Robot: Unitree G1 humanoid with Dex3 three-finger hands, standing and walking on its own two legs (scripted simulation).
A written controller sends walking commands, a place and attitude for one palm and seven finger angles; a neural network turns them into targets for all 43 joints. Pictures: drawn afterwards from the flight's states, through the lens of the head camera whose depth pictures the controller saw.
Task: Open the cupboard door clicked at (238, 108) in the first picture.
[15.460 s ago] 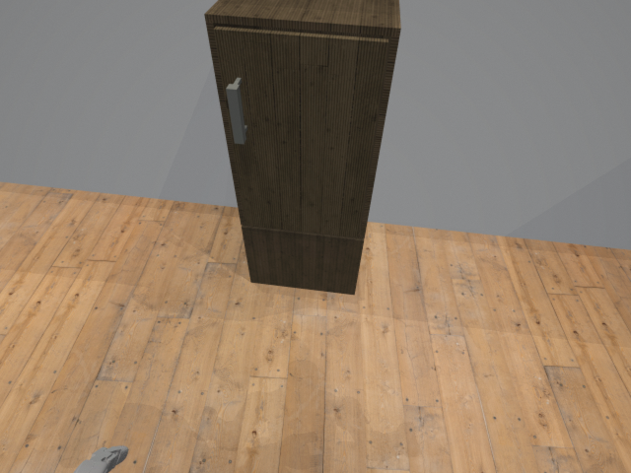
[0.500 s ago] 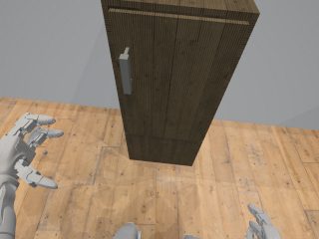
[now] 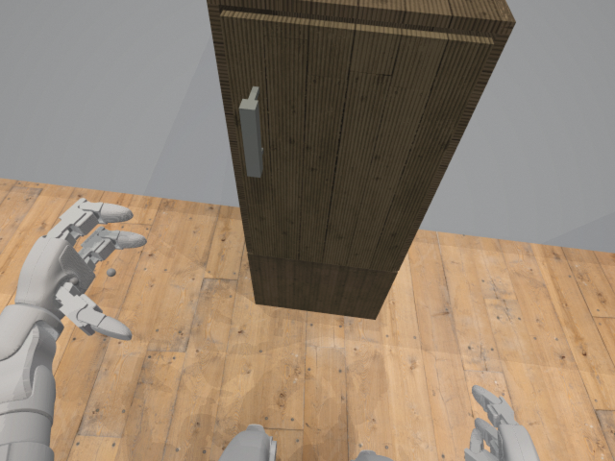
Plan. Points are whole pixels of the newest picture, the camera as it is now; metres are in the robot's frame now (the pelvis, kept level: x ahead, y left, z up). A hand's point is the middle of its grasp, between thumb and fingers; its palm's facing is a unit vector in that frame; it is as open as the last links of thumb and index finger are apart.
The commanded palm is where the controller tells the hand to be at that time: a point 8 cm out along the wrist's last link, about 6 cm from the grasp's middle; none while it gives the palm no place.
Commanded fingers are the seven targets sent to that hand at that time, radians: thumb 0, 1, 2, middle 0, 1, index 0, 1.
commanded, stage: move the hooked fingers beside the handle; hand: left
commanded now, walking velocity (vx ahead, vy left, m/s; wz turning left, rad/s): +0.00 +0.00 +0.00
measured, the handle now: (254, 133) +0.60 +0.13 +0.07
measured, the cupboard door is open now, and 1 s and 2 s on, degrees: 0 0 0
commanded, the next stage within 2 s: none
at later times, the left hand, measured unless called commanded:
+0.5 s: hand (158, 215) +0.41 +0.23 +0.07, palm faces -0.08 -1.00 -0.01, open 14.0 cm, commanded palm +0.39 +0.28 +0.07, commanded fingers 0.00 -0.50 0.30 -0.30 -1.20 -0.30 -1.20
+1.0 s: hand (196, 174) +0.49 +0.20 +0.07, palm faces -0.08 -1.00 +0.00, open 14.0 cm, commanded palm +0.48 +0.25 +0.07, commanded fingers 0.00 -0.50 0.30 -0.30 -1.20 -0.30 -1.20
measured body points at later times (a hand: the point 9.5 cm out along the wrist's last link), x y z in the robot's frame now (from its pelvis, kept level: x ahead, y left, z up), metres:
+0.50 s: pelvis +0.01 +0.00 +0.00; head +0.08 +0.02 +0.44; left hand +0.41 +0.29 +0.07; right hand +0.09 -0.27 -0.10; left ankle +0.05 +0.11 -0.68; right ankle +0.00 -0.12 -0.68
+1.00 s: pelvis +0.01 +0.00 -0.02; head +0.12 +0.02 +0.42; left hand +0.49 +0.25 +0.07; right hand +0.04 -0.28 -0.12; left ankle +0.05 +0.11 -0.68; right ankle +0.00 -0.12 -0.68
